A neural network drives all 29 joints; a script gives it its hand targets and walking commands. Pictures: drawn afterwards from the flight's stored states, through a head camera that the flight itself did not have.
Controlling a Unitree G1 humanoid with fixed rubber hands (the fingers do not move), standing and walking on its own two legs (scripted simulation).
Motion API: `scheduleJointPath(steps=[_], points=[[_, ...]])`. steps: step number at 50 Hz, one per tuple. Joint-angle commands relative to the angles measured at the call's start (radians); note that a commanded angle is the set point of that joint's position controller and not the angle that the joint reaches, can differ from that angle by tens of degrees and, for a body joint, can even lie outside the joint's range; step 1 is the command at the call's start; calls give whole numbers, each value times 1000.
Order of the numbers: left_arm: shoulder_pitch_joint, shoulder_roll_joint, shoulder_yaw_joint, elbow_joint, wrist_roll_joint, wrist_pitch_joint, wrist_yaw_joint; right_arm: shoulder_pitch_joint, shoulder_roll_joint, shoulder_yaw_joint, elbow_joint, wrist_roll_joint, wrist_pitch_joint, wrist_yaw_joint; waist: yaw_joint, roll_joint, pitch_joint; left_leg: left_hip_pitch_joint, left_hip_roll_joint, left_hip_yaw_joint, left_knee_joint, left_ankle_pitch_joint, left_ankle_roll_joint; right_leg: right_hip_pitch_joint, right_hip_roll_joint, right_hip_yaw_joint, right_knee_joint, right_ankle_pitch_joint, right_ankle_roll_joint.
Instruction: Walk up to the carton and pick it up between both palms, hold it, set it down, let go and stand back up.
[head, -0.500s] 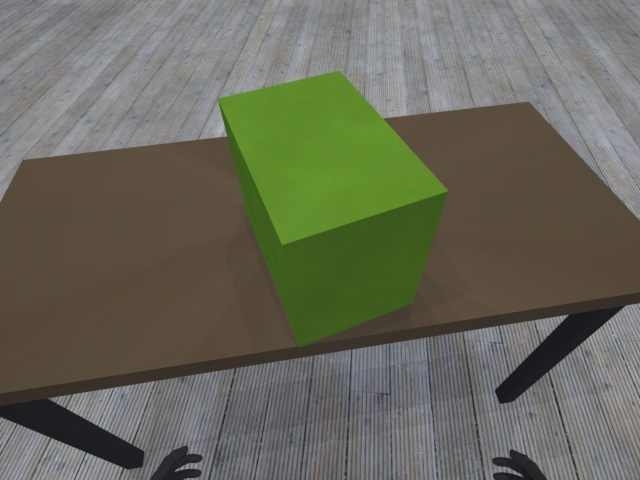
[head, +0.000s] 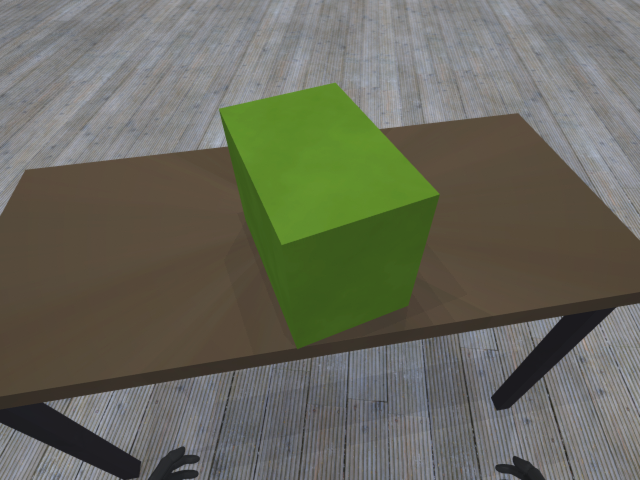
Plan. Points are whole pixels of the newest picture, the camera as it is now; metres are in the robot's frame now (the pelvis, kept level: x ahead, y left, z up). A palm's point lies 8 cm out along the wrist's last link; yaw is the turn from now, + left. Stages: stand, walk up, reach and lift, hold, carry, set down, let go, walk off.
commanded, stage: stand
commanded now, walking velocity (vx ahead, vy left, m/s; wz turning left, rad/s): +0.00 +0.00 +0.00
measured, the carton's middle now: (317, 210) +0.50 +0.04 +0.05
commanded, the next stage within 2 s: walk up in 1.52 s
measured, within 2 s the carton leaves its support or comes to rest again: neither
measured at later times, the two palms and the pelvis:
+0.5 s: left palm out of the picture +0.09 +0.25 -0.10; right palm out of the picture +0.09 -0.24 -0.10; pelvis -0.01 +0.00 +0.00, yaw +0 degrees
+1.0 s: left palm out of the picture +0.08 +0.25 -0.10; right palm out of the picture +0.08 -0.24 -0.10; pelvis -0.01 +0.00 +0.00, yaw +0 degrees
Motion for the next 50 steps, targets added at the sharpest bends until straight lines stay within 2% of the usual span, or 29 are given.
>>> scheduleJointPath(steps=[1, 12, 17, 23, 29, 37, 47, 50], points=[[-15, 125, 43, -111, -1, -32, 7, -13, -126, -42, -99, 2, -34, -7, -2, 0, -99, 21, 71, -79, -107, 131, 33, 19, -74, 78, -100, 143, -32], [0, 123, 41, -93, -2, -30, 8, -4, -137, -42, -85, 3, -33, -9, 3, 11, -74, 7, 72, -85, -128, 85, 35, 8, -73, 86, -118, 89, -30], [7, 127, 37, -87, -2, -31, 9, 9, -141, -41, -78, 2, -34, -8, 2, -7, -77, 20, 76, -89, -131, 102, 37, 15, -71, 81, -121, 106, -30], [22, 131, 33, -77, -1, -32, 10, 10, -142, -38, -70, 5, -33, -10, 0, 7, -87, 24, 72, -85, -129, 118, 36, 18, -74, 80, -119, 130, -29], [28, 134, 33, -64, -3, -28, 12, 24, -137, -35, -63, 6, -32, -10, 2, 16, -62, 3, 74, -91, -147, 92, 35, 16, -74, 83, -127, 102, -29], [26, 135, 29, -57, -4, -29, 11, 36, -147, -35, -52, 5, -32, -11, -5, -11, -68, 17, 74, -89, -147, 81, 35, 11, -75, 85, -140, 87, -32], [47, 141, 30, -35, -5, -27, 12, 39, -145, -31, -36, 7, -30, -11, 3, 21, -39, 0, 71, -92, -164, 45, 38, -1, -75, 92, -154, 57, -30], [42, 138, 26, -37, -5, -28, 13, 51, -151, -31, -32, 6, -30, -12, 0, 9, -48, 6, 72, -95, -161, 69, 35, 10, -73, 86, -148, 74, -26]])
